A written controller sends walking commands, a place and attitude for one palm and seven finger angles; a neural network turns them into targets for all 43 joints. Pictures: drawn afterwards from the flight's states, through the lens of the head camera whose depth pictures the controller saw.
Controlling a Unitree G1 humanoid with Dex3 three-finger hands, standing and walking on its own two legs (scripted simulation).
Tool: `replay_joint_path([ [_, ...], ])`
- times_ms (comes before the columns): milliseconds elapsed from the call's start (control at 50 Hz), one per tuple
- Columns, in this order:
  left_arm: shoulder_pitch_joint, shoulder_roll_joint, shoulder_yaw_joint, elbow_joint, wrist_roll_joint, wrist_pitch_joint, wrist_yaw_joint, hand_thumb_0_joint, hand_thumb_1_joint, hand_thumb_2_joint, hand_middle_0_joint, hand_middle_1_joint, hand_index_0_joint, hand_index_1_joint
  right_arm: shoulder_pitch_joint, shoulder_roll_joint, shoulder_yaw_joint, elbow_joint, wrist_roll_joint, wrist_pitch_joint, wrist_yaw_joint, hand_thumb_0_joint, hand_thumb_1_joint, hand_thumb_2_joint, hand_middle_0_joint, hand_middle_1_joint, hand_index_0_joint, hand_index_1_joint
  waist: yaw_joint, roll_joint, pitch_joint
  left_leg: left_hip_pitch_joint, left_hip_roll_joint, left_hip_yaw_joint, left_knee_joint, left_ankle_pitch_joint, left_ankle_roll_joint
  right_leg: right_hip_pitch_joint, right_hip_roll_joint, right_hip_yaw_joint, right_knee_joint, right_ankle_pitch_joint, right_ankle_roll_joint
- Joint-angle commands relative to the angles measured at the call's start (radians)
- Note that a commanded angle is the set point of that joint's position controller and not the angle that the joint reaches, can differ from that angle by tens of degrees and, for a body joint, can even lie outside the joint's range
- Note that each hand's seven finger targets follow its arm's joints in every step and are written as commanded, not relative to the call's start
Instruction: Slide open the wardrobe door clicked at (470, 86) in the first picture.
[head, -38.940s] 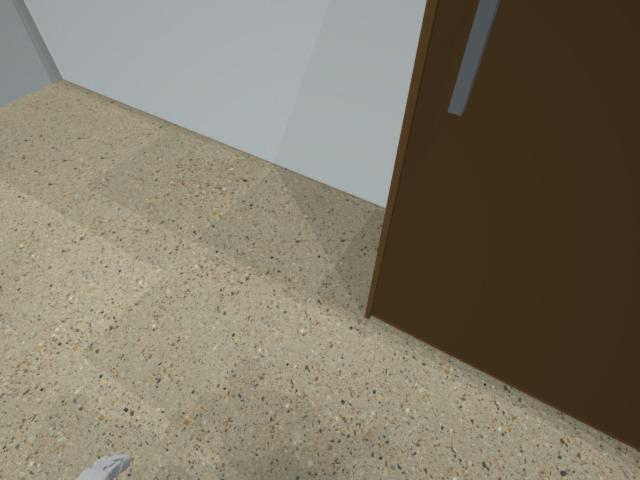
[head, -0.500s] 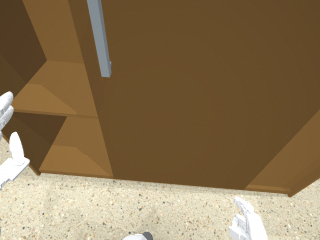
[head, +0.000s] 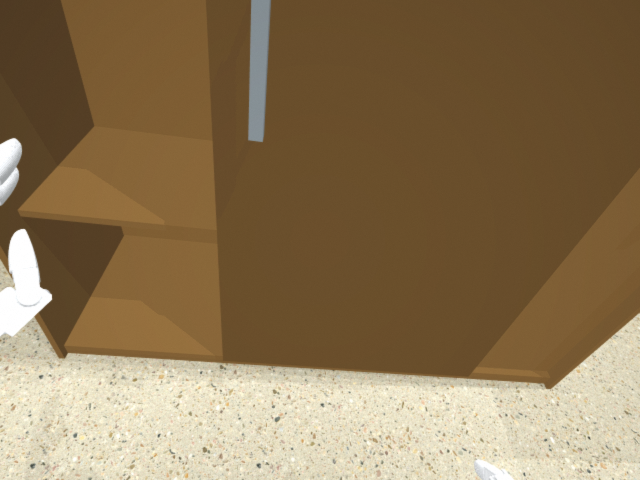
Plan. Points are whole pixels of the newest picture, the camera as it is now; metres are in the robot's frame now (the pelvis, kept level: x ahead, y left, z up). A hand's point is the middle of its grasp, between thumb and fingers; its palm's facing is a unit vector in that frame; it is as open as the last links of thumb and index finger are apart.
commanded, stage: stop stepping back and stand still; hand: left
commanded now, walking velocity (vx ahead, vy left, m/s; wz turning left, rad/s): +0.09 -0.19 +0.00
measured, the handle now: (260, 60) +0.62 +0.20 +0.26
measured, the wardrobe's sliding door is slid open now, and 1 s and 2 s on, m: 0.49 0.49 0.49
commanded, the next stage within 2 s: let the arm hang, fingers relaxed in 0.34 s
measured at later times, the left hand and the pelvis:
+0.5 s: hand (37, 335) +0.19 +0.31 +0.13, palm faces +0.38 -0.73 -0.57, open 7.4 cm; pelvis -0.02 +0.01 +0.01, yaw +2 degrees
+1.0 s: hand out of the picture +0.00 +0.19 -0.14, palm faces +0.04 -0.97 -0.24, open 7.2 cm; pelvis +0.06 +0.00 +0.02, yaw +3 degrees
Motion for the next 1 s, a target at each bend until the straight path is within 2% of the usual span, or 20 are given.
replay_joint_path([
  [0,-0.277,0.087,0.013,0.056,0.015,0.012,0.048,0.0,0.9,0.9,-0.2,-0.3,-0.2,-0.3,-0.133,-0.171,-0.045,-0.174,0.003,-0.079,-0.058,0.0,-0.9,-0.9,0.2,0.3,0.2,0.3,-0.092,0.313,0.237,0.317,0.004,-0.013,-0.669,0.09,0.045,-0.298,-0.14,0.133,0.051,0.258,-0.073],
  [20,-0.317,0.084,0.002,-0.045,0.009,-0.013,0.046,0.0,0.9,0.9,-0.2,-0.3,-0.2,-0.3,-0.147,-0.188,-0.044,-0.206,-0.006,-0.091,-0.05,0.0,-0.9,-0.9,0.2,0.3,0.2,0.3,-0.066,0.593,0.192,0.394,0.168,-0.305,-0.769,0.269,0.049,-0.396,-0.011,0.04,0.253,0.071,-0.015],
  [40,-0.384,0.123,0.016,-0.152,0.005,-0.054,0.036,0.0,0.9,0.9,-0.2,-0.3,-0.2,-0.3,-0.146,-0.154,-0.033,-0.23,-0.017,-0.113,-0.039,0.0,-0.9,-0.9,0.2,0.3,0.2,0.3,-0.07,0.595,0.19,0.409,0.285,-0.527,-0.85,0.346,0.058,-0.464,0.022,0.084,0.373,-0.129,-0.002],
  [80,-0.265,0.161,0.057,-0.249,-0.016,-0.063,0.011,0.0,0.9,0.9,-0.2,-0.3,-0.2,-0.3,-0.129,-0.12,-0.03,-0.228,-0.033,-0.125,-0.014,0.0,-0.9,-0.9,0.2,0.3,0.2,0.3,-0.071,0.248,0.105,0.39,0.303,-0.587,-0.868,0.383,0.1,-0.427,0.008,0.149,0.43,-0.051,0.011],
  [120,-0.114,0.137,0.076,-0.345,-0.021,-0.057,0.005,0.0,0.9,0.9,-0.2,-0.3,-0.2,-0.3,-0.146,-0.143,-0.057,-0.253,-0.021,-0.125,0.016,0.0,-0.9,-0.9,0.2,0.3,0.2,0.3,-0.057,0.163,0.035,0.353,0.302,-0.452,-0.886,0.165,0.114,-0.357,-0.02,0.169,0.431,0.064,0.022],
  [180,0.138,0.114,0.105,-0.366,-0.014,-0.054,0.021,0.0,0.9,0.9,-0.2,-0.3,-0.2,-0.3,-0.17,-0.131,-0.055,-0.264,-0.018,-0.108,0.033,0.0,-0.9,-0.9,0.2,0.3,0.2,0.3,-0.032,0.38,-0.027,0.234,0.176,-0.138,-0.944,-0.173,0.064,-0.197,-0.004,0.061,0.319,0.196,0.021],
  [300,0.103,0.116,0.139,-0.058,-0.001,-0.008,0.058,0.0,0.9,0.9,-0.2,-0.3,-0.2,-0.3,-0.134,-0.121,-0.051,-0.238,-0.023,-0.052,-0.038,0.0,-0.9,-0.9,0.2,0.3,0.2,0.3,-0.054,0.344,0.05,0.115,0.185,-0.058,-0.964,-0.311,0.068,0.016,0.06,-0.071,-0.063,0.028,-0.012],
  [360,0.038,0.093,0.085,0.04,0.003,0.027,0.062,0.0,0.9,0.9,-0.2,-0.3,-0.2,-0.3,-0.12,-0.133,-0.049,-0.209,-0.015,-0.046,-0.051,0.0,-0.9,-0.9,0.2,0.3,0.2,0.3,-0.061,0.21,0.049,0.126,0.115,-0.011,-0.756,-0.172,0.062,0.122,0.028,-0.032,-0.281,0.042,-0.036],
  [400,-0.001,0.104,0.061,0.039,0.007,0.032,0.053,0.0,0.9,0.9,-0.2,-0.3,-0.2,-0.3,-0.111,-0.128,-0.051,-0.202,-0.008,-0.041,-0.044,0.0,-0.9,-0.9,0.2,0.3,0.2,0.3,-0.06,-0.091,0.037,0.018,0.023,0.057,-0.355,0.005,0.043,0.131,-0.22,0.344,-0.407,0.127,-0.138],
  [420,0.061,-0.116,-0.271,0.665,0.116,0.155,-0.074,0.0,0.9,0.9,-0.2,-0.3,-0.2,-0.3,-0.118,-0.183,-0.044,-0.14,-0.007,-0.034,0.039,0.0,-0.9,-0.9,0.2,0.3,0.2,0.3,-0.069,-0.119,0.123,-0.156,0.059,0.101,-0.18,-0.066,0.009,0.088,-0.469,0.213,-0.245,0.901,-0.162],
  [440,0.082,-0.124,-0.271,0.733,0.105,0.21,-0.11,0.0,0.9,0.9,-0.2,-0.3,-0.2,-0.3,-0.119,-0.093,-0.034,-0.146,-0.007,0.005,0.041,0.0,-0.9,-0.9,0.2,0.3,0.2,0.3,-0.064,-0.099,0.026,-0.095,0.021,0.054,-0.126,-0.155,0.023,0.094,-0.39,0.251,-0.123,1.221,-0.17],
  [520,-0.103,-0.148,-0.326,0.881,0.089,0.221,-0.101,0.0,0.9,0.9,-0.2,-0.3,-0.2,-0.3,-0.088,-0.162,-0.052,-0.123,-0.043,0.072,0.037,0.0,-0.9,-0.9,0.2,0.3,0.2,0.3,-0.076,-0.332,0.116,0.007,-0.002,0.121,-0.247,-0.016,0.027,-0.042,-0.284,0.132,-0.066,1.041,-0.133],
  [580,-0.108,-0.116,-0.355,1.04,0.082,0.219,-0.104,0.0,0.9,0.9,-0.2,-0.3,-0.2,-0.3,-0.016,-0.183,-0.059,-0.062,-0.063,0.075,0.038,0.0,-0.9,-0.9,0.2,0.3,0.2,0.3,-0.104,-0.145,0.029,0.286,0.001,0.074,-0.445,0.532,0.073,-0.069,-0.21,0.067,0.141,1.1,-0.008],
  [620,-0.106,-0.159,-0.377,1.115,0.067,0.222,-0.096,0.0,0.9,0.9,-0.2,-0.3,-0.2,-0.3,0.04,-0.245,-0.066,-0.021,-0.062,0.079,0.017,0.0,-0.9,-0.9,0.2,0.3,0.2,0.3,-0.1,0.141,-0.049,0.421,0.188,-0.149,-0.49,0.829,0.2,-0.182,-0.103,0.048,0.248,0.531,0.047],
  [680,-0.154,-0.175,-0.397,1.258,0.053,0.245,-0.11,0.0,0.9,0.9,-0.2,-0.3,-0.2,-0.3,-0.086,-0.231,-0.043,0.036,-0.047,0.083,0.01,0.0,-0.9,-0.9,0.2,0.3,0.2,0.3,-0.049,0.368,0.14,0.182,0.201,-0.139,-0.698,0.473,0.169,-0.124,-0.068,0.085,0.077,-0.051,0.019],
  [720,-0.045,-0.203,-0.372,1.36,0.067,0.227,-0.107,0.0,0.9,0.9,-0.2,-0.3,-0.2,-0.3,-0.127,-0.155,-0.038,0.056,-0.046,0.091,0.003,0.0,-0.9,-0.9,0.2,0.3,0.2,0.3,-0.005,0.336,0.124,0.176,0.064,-0.001,-0.536,0.312,0.071,-0.038,-0.086,0.149,-0.206,0.24,0.006],
  [760,-0.022,-0.123,-0.374,1.43,0.071,0.199,-0.088,0.0,0.9,0.9,-0.2,-0.3,-0.2,-0.3,-0.118,-0.09,-0.03,0.058,-0.031,0.094,0.001,0.0,-0.9,-0.9,0.2,0.3,0.2,0.3,-0.02,0.064,0.107,0.083,-0.007,0.086,-0.348,0.156,0.014,0.072,-0.282,0.378,-0.245,0.926,-0.023],
  [840,-0.024,-0.16,-0.394,1.51,0.076,0.193,-0.062,0.0,0.9,0.9,-0.2,-0.3,-0.2,-0.3,-0.089,-0.105,-0.044,0.111,-0.028,0.099,-0.003,0.0,-0.9,-0.9,0.2,0.3,0.2,0.3,-0.028,-0.192,0.017,-0.031,-0.031,0.086,-0.24,-0.081,0.02,0.34,-0.264,0.268,-0.127,1.583,-0.006],
  [920,-0.114,-0.159,-0.397,1.525,0.061,0.203,-0.062,0.0,0.9,0.9,-0.2,-0.3,-0.2,-0.3,0.049,-0.108,-0.044,0.206,-0.027,0.094,-0.005,0.0,-0.9,-0.9,0.2,0.3,0.2,0.3,-0.115,-0.119,0.036,0.295,-0.064,0.128,-0.598,0.297,0.049,0.172,-0.164,0.154,0.017,1.391,0.0],
  [980,-0.117,-0.265,-0.426,1.514,0.042,0.214,-0.067,0.0,0.9,0.9,-0.2,-0.3,-0.2,-0.3,0.135,-0.184,-0.051,0.259,-0.026,0.083,-0.019,0.0,-0.9,-0.9,0.2,0.3,0.2,0.3,-0.108,0.238,0.022,0.524,0.304,-0.219,-0.693,0.974,0.28,-0.195,-0.032,0.142,0.295,-0.095,0.03],
])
